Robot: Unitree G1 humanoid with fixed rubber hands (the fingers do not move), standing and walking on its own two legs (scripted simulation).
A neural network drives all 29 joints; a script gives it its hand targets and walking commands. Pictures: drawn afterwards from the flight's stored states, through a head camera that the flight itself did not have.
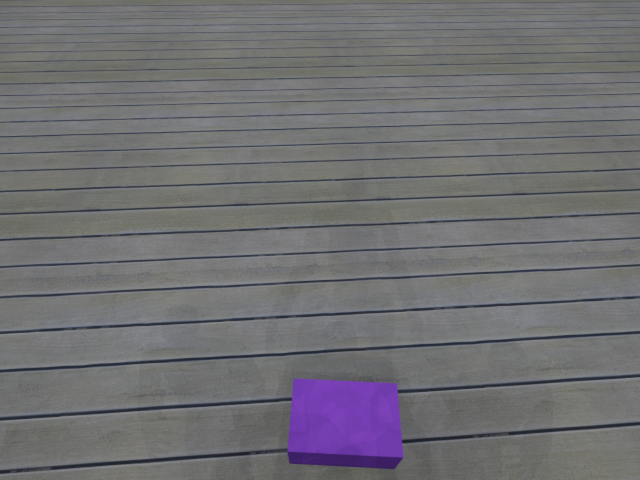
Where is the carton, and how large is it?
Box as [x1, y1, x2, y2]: [287, 378, 402, 468]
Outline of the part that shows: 294,378 287,450 290,463 383,468 395,467 402,458 396,383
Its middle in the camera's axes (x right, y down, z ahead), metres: +0.07 +0.52 +1.09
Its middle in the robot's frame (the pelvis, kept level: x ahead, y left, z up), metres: +0.39 -0.05 -0.70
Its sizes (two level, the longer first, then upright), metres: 0.292 0.186 0.142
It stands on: the floor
